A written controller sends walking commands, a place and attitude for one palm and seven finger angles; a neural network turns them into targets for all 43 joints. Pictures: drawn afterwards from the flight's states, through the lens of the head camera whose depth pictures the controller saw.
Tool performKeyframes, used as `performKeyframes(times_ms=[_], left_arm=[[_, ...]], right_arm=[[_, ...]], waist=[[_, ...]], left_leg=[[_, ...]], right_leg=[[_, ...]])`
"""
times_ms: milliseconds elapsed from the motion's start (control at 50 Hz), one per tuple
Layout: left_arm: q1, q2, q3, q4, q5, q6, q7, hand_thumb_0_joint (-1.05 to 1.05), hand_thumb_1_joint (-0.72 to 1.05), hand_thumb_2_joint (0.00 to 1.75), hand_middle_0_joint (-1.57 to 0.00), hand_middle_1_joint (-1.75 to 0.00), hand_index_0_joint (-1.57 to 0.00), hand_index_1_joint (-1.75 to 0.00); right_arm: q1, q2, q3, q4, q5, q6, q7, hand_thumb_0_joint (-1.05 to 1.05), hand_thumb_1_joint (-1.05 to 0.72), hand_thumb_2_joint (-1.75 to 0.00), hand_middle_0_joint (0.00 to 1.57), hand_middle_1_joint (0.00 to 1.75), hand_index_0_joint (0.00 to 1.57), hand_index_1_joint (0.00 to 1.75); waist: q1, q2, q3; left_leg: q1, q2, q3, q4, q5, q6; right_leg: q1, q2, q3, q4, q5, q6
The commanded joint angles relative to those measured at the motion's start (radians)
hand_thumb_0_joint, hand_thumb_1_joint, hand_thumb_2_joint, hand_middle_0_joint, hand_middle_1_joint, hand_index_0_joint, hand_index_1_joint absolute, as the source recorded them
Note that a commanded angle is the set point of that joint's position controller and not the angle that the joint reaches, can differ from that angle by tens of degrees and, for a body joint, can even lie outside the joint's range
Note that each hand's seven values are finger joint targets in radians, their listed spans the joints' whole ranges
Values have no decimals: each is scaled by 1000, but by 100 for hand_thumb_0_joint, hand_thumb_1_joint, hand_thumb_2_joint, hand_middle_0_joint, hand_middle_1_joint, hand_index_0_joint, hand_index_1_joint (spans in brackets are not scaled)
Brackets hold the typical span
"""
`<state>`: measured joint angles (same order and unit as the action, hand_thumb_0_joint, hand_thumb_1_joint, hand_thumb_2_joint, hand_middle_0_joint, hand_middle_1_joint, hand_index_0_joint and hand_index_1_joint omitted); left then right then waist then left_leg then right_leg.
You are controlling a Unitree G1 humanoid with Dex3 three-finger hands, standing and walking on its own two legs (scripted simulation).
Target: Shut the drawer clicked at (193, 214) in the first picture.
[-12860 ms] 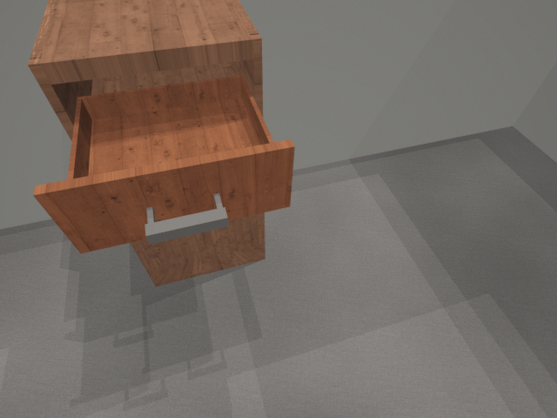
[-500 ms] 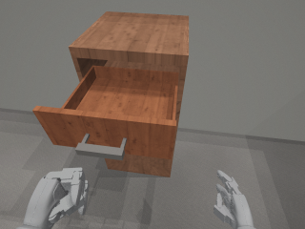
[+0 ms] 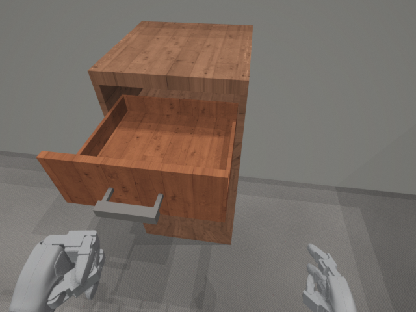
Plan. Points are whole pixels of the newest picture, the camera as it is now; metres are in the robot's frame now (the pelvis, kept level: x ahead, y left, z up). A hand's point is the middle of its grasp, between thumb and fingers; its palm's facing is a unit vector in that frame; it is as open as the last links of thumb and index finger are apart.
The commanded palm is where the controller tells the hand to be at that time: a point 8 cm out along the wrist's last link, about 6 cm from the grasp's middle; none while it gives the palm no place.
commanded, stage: raise the hand and make a fist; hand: left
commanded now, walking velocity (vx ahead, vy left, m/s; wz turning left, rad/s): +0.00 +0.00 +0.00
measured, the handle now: (130, 203) +0.32 +0.20 +0.04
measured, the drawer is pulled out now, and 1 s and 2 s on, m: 0.30 0.30 0.30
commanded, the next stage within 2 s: bring the fist close to the handle in 0.08 s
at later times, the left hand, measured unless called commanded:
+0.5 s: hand (105, 273) +0.16 +0.17 +0.10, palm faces +0.04 -0.99 -0.13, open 3.3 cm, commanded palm +0.12 +0.23 +0.10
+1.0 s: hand (115, 261) +0.19 +0.18 +0.05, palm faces -0.03 -1.00 -0.04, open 3.3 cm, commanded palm +0.16 +0.24 +0.05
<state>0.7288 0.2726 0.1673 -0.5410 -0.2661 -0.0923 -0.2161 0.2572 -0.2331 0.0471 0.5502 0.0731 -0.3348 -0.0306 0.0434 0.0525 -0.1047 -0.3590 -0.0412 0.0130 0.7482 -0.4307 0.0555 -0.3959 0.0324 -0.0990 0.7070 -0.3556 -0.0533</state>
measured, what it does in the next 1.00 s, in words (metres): stands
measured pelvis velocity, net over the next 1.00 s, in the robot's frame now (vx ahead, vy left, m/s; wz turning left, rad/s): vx -0.02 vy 0.01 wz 0.01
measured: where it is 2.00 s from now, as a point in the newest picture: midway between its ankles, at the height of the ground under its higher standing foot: outside the picture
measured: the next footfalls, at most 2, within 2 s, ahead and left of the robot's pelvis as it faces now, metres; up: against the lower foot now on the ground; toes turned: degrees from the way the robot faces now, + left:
none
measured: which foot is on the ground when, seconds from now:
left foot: down 0.00-1.00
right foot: down 0.00-1.00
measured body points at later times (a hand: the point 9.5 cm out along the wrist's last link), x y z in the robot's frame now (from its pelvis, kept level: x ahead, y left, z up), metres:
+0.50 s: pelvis -0.01 -0.04 +0.00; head -0.01 -0.06 +0.45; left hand +0.15 +0.23 +0.11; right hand +0.19 -0.27 -0.06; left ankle -0.02 +0.08 -0.71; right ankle +0.01 -0.09 -0.71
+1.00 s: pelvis -0.02 +0.01 -0.01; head +0.02 +0.00 +0.44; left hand +0.19 +0.24 +0.06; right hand +0.16 -0.23 -0.08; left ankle -0.02 +0.08 -0.71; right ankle +0.01 -0.09 -0.71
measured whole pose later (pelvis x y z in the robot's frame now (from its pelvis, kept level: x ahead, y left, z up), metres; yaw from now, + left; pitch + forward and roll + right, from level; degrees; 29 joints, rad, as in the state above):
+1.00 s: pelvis -0.02 +0.01 -0.01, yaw +0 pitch +8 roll -1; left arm 0.43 0.22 0.15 -0.08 -0.26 -0.32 -0.28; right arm 0.24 -0.25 0.03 0.59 0.03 -0.34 -0.03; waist -0.01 0.03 -0.08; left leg -0.54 -0.05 0.01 0.85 -0.44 0.07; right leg -0.58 0.02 -0.11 0.80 -0.36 -0.05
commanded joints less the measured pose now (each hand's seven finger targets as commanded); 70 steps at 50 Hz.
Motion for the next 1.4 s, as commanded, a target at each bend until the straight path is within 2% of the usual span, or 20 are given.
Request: performKeyframes(times_ms=[0,100,160,220,280,320,440,520,560,620,700,760,820,900,1020,1080,1140,1220,1280,1380], left_arm=[[-18,95,104,-160,-51,-93,-24,0,90,90,-140,-160,-140,-160],[-83,137,142,-89,-69,-81,-69,0,90,90,-140,-160,-140,-160],[-92,170,192,-75,-82,-89,-80,0,90,90,-140,-160,-140,-160],[-141,147,176,-15,-93,-105,-94,0,90,90,-140,-160,-140,-160],[-160,163,207,75,-103,-124,-105,0,90,90,-140,-160,-140,-160],[-188,169,211,103,-101,-136,-108,0,90,90,-140,-160,-140,-160],[-260,183,207,130,-89,-188,-122,0,90,90,-140,-160,-140,-160],[-262,192,242,216,-99,-216,-128,0,90,90,-140,-160,-140,-160],[-248,166,227,258,-103,-227,-139,0,90,90,-140,-160,-140,-160],[-244,148,215,287,-104,-233,-149,0,90,90,-140,-160,-140,-160],[-310,122,150,254,-91,-257,-154,0,90,90,-140,-160,-140,-160],[-320,93,96,218,-64,-282,-126,0,90,90,-140,-160,-140,-160],[-350,107,101,242,-35,-298,-86,0,90,90,-140,-160,-140,-160],[-323,67,71,268,-17,-289,-56,0,90,90,-140,-160,-140,-160],[-359,36,8,268,8,-283,-37,0,90,90,-140,-160,-140,-160],[-403,6,-43,234,19,-300,-25,0,90,90,-140,-160,-140,-160],[-438,-2,-62,244,38,-309,3,0,90,90,-140,-160,-140,-160],[-418,18,-63,192,60,-306,36,0,90,90,-140,-160,-140,-160],[-342,-19,-97,138,65,-284,60,0,90,90,-140,-160,-140,-160],[-311,-30,-95,195,70,-243,82,0,90,90,-140,-160,-140,-160]], right_arm=[[-139,-96,-40,-161,7,-84,-11,0,-90,-90,20,30,20,30],[-149,-105,-39,-154,15,-103,-32,0,-90,-90,20,30,20,30],[-155,-100,-36,-141,17,-115,-35,0,-90,-90,20,30,20,30],[-148,-109,-35,-124,13,-120,-38,0,-90,-90,20,30,20,30],[-140,-115,-40,-108,11,-122,-43,0,-90,-90,20,30,20,30],[-148,-118,-42,-102,10,-120,-43,0,-90,-90,20,30,20,30],[-146,-125,-50,-91,-1,-121,-36,0,-90,-90,20,30,20,30],[-147,-132,-58,-70,-6,-112,-34,0,-90,-90,20,30,20,30],[-141,-135,-64,-72,-4,-106,-32,0,-90,-90,20,30,20,30],[-151,-137,-66,-71,-6,-100,-31,0,-90,-90,20,30,20,30],[-125,-139,-68,-81,-11,-104,-29,0,-90,-90,20,30,20,30],[-111,-138,-69,-90,-22,-105,-22,0,-90,-90,20,30,20,30],[-107,-145,-71,-81,-28,-94,-19,0,-90,-90,20,30,20,30],[-94,-142,-71,-108,-32,-71,-9,0,-90,-90,20,30,20,30],[-75,-147,-70,-132,-42,-31,-2,0,-90,-90,20,30,20,30],[-60,-148,-68,-146,-45,-20,4,0,-90,-90,20,30,20,30],[-46,-156,-71,-148,-51,0,7,0,-90,-90,20,30,20,30],[-41,-157,-76,-174,-52,24,16,0,-90,-90,20,30,20,30],[-30,-142,-79,-201,-48,45,24,0,-90,-90,20,30,20,30],[-29,-141,-79,-216,-42,92,18,0,-90,-90,20,30,20,30]], waist=[[8,-19,-17],[2,-52,12],[10,-19,0],[-5,-32,6],[-9,-94,14],[-11,-79,21],[-18,-11,-44],[-15,-88,-56],[-19,-115,-54],[-16,-83,-53],[-38,-36,-65],[-45,-28,-79],[-48,-12,-59],[-40,-3,-97],[-55,-26,-130],[-59,33,-140],[-68,12,-150],[-44,47,-224],[-31,62,-271],[-53,-68,-179]], left_leg=[[-29,41,-74,-125,290,-64],[-54,33,-65,-114,214,-33],[-52,31,-63,-105,217,-29],[-60,28,-60,-84,199,-26],[-100,27,-60,-71,160,-27],[-113,27,-61,-57,141,-29],[-124,24,-58,-41,161,-31],[-171,27,-69,-29,157,-35],[-180,23,-65,-33,162,-33],[-179,23,-61,-30,172,-33],[-140,21,-53,-44,186,-20],[-124,22,-60,-51,204,-14],[-130,26,-73,-56,181,-18],[-139,30,-88,-55,206,-36],[-159,42,-108,-18,262,-59],[-143,56,-141,-7,293,-87],[-150,68,-170,9,288,-100],[-117,80,-195,15,367,-121],[-72,93,-199,23,482,-135],[-194,74,-147,37,374,-110]], right_leg=[[74,-16,42,-112,209,19],[76,-36,117,-183,115,30],[102,-51,153,-207,112,37],[94,-66,186,-225,112,55],[92,-85,229,-251,65,77],[86,-101,265,-265,43,88],[119,-128,280,-240,71,87],[133,-138,296,-226,104,100],[127,-133,283,-213,122,102],[106,-127,272,-200,125,98],[52,-92,197,-173,59,61],[13,-64,140,-126,60,41],[-45,-43,91,-80,43,30],[-72,-33,43,-12,92,23],[-132,-25,28,54,122,21],[-195,-24,20,99,99,20],[-255,-21,21,136,75,23],[-255,-27,30,172,87,23],[-243,-31,28,177,123,27],[-216,-20,17,156,124,26]])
